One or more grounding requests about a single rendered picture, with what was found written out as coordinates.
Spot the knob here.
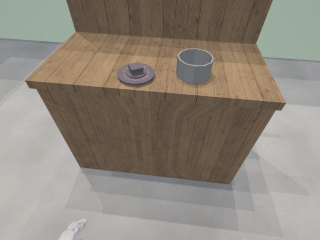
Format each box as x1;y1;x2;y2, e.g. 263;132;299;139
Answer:
128;62;144;74

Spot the lid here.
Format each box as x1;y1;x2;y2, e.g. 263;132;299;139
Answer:
117;63;155;86

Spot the left robot hand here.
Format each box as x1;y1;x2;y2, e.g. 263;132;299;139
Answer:
58;219;87;240

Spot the table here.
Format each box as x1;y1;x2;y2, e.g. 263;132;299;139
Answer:
25;0;286;185

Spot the pot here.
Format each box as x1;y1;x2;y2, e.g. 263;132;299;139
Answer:
176;48;214;84

